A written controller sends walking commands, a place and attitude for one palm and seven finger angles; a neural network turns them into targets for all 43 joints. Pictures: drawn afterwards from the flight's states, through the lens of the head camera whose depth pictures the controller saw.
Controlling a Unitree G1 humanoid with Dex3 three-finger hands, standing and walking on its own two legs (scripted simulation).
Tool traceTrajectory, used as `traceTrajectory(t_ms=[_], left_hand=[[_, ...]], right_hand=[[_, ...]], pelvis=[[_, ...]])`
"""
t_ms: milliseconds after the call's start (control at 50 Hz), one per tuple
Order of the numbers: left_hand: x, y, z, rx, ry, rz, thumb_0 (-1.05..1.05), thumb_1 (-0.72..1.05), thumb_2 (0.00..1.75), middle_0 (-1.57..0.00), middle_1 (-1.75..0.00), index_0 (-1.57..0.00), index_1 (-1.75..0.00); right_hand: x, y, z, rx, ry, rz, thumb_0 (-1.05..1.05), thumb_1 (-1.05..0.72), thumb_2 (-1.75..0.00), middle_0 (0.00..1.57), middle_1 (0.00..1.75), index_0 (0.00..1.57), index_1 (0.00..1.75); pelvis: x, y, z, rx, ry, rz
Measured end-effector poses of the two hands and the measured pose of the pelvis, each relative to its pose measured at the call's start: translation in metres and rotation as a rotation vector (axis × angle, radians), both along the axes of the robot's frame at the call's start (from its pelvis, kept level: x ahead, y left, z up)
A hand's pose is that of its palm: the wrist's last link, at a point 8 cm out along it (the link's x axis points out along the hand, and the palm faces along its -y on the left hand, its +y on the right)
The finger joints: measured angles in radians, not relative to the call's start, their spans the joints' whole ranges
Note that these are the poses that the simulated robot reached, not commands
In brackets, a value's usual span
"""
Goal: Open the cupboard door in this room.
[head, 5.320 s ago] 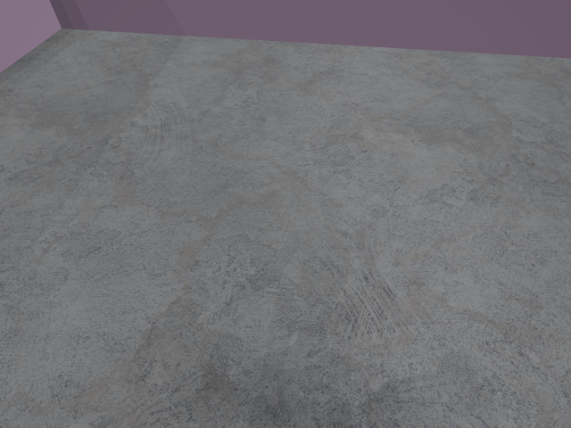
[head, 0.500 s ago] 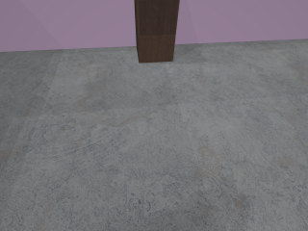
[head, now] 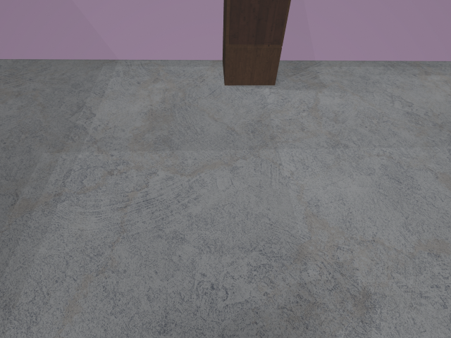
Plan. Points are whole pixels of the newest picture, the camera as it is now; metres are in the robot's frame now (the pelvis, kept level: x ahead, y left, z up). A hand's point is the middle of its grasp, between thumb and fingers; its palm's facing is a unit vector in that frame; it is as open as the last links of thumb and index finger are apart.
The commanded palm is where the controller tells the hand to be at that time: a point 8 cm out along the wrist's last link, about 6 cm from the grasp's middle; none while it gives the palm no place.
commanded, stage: stand and wait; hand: left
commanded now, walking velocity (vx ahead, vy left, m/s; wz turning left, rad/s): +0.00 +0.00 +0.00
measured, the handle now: out of the picture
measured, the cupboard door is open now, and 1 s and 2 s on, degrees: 0 0 0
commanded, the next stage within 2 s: turn or walk to find it in 0.30 s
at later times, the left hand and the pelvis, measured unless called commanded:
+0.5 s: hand out of the picture +0.01 +0.15 -0.16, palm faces +0.10 -0.97 -0.22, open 7.3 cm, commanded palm none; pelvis +0.00 -0.03 +0.01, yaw +4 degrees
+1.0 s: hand out of the picture -0.02 +0.18 -0.17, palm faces +0.19 -0.96 -0.22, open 7.4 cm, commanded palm none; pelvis -0.02 -0.02 +0.01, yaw +8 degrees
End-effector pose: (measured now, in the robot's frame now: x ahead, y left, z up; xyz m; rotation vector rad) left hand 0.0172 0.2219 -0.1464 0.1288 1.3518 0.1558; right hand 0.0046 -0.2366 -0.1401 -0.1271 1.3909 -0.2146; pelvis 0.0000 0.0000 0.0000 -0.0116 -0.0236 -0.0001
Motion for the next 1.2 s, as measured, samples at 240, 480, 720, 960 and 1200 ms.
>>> traceTrajectory(t_ms=[240,480,720,960,1200], left_hand=[[0.014,0.019,0.02,0.046,-0.042,0.01,0.0,0.91,0.9,-0.2,-0.3,-0.19,-0.3],[-0.009,-0.02,0.024,0.046,-0.048,0.046,0.0,0.91,0.9,-0.2,-0.3,-0.2,-0.3],[-0.052,-0.018,0.008,-0.011,0.072,0.111,0.0,0.92,0.9,-0.2,-0.3,-0.2,-0.3],[-0.056,-0.004,0.013,0.03,0.034,0.15,0.0,0.91,0.9,-0.2,-0.3,-0.2,-0.3],[-0.057,0.023,-0.001,0.034,-0.022,0.197,0.0,0.91,0.9,-0.2,-0.3,-0.2,-0.3]], right_hand=[[0.036,0.004,0.014,-0.006,-0.104,0.078,0.01,-0.9,-0.9,0.19,0.3,0.2,0.3],[0.038,-0.024,0.003,0.034,-0.066,0.099,0.01,-0.91,-0.9,0.2,0.3,0.2,0.3],[0.042,-0.011,0.013,-0.012,-0.046,0.153,0.01,-0.91,-0.9,0.19,0.3,0.2,0.3],[0.04,-0.005,0.006,0.015,-0.047,0.184,0.01,-0.92,-0.9,0.2,0.3,0.21,0.3],[0.058,0.007,0.01,-0.033,-0.095,0.263,0.01,-0.91,-0.9,0.19,0.3,0.2,0.3]], pelvis=[[-0.007,-0.002,0.013,0.013,0.02,0.028],[-0.005,-0.029,0.011,0.03,0.009,0.069],[-0.004,-0.017,0.012,0.014,-0.003,0.086],[-0.015,-0.016,0.009,0.011,0.015,0.131],[-0.026,0.0,0.0,0.009,0.008,0.196]])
